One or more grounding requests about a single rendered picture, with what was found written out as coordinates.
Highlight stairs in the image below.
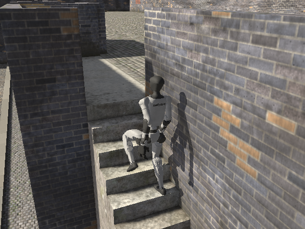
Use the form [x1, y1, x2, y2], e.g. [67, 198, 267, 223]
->
[86, 98, 190, 229]

